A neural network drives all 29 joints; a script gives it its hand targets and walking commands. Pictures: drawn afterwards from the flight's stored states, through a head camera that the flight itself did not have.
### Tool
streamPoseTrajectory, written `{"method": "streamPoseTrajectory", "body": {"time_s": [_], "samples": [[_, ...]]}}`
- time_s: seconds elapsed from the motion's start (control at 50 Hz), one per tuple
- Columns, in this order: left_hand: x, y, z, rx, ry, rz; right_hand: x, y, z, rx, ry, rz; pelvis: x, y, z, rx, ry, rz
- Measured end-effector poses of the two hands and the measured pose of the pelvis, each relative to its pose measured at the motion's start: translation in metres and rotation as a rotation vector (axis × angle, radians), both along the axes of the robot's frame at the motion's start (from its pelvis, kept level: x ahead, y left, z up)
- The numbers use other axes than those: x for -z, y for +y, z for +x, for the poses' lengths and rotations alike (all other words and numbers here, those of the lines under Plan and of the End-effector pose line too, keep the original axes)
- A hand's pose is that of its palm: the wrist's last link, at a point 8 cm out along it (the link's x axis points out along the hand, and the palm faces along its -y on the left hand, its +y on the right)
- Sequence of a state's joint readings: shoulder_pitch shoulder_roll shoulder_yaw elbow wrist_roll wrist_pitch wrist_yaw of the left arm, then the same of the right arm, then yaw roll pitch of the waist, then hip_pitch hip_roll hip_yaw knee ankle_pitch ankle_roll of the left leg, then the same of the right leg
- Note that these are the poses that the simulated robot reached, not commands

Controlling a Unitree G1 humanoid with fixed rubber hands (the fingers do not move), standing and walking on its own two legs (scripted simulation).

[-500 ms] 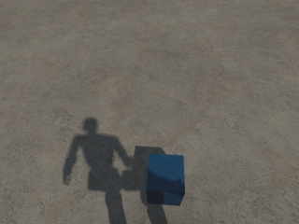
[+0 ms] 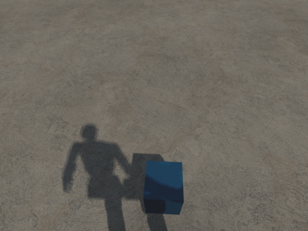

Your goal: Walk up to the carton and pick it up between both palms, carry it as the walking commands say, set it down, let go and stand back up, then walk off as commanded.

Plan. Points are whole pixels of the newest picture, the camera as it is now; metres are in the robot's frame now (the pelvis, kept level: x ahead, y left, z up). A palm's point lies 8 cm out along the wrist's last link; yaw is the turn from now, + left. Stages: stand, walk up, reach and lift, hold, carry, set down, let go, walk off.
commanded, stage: walk up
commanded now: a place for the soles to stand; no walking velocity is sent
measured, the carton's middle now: (163, 188) +0.47 -0.02 -0.61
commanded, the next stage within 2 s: reach and lift in 1.36 s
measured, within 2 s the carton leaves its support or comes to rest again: neither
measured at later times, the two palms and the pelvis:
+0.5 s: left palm out of the picture +0.07 +0.33 -0.12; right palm out of the picture +0.08 -0.29 -0.09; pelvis +0.00 +0.03 +0.00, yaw -1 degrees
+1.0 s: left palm out of the picture +0.09 +0.32 -0.12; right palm out of the picture +0.10 -0.29 -0.09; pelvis +0.03 +0.02 +0.00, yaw -1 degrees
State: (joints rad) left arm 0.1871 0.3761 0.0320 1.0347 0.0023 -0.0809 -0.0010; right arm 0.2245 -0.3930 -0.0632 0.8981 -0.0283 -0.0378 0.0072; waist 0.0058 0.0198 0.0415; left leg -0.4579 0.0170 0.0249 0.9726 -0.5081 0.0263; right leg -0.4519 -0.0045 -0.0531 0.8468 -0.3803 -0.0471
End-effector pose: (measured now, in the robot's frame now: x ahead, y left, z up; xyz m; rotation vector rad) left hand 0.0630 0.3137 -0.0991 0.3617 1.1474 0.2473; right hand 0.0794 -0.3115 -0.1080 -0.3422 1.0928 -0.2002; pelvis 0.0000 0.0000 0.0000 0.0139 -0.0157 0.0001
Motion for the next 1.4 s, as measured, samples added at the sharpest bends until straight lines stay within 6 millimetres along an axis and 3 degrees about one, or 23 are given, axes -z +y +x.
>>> {"method": "streamPoseTrajectory", "body": {"time_s": [0.24, 0.4, 0.54, 0.96, 1.4], "samples": [[0.014, 0.016, 0.005, -0.006, 0.008, -0.044, -0.013, 0.021, 0.006, 0.001, -0.047, -0.037, 0.001, 0.023, 0.003, 0.005, -0.017, -0.017], [0.018, 0.014, 0.002, 0.0, 0.01, -0.056, -0.015, 0.018, -0.003, 0.018, -0.031, -0.048, 0.001, 0.022, -0.001, 0.013, -0.023, -0.02], [0.021, 0.02, 0.004, -0.004, 0.022, -0.064, -0.018, 0.025, 0.001, 0.011, -0.031, -0.051, 0.001, 0.03, 0.003, 0.011, -0.016, -0.028], [0.016, 0.011, 0.024, 0.006, 0.034, -0.055, -0.015, 0.017, 0.02, 0.01, -0.005, -0.043, -0.002, 0.02, 0.025, 0.013, 0.017, -0.018], [0.015, 0.012, 0.022, -0.013, 0.032, -0.056, -0.016, 0.019, 0.02, 0.016, -0.019, -0.035, -0.002, 0.021, 0.02, 0.011, 0.01, -0.017]]}}
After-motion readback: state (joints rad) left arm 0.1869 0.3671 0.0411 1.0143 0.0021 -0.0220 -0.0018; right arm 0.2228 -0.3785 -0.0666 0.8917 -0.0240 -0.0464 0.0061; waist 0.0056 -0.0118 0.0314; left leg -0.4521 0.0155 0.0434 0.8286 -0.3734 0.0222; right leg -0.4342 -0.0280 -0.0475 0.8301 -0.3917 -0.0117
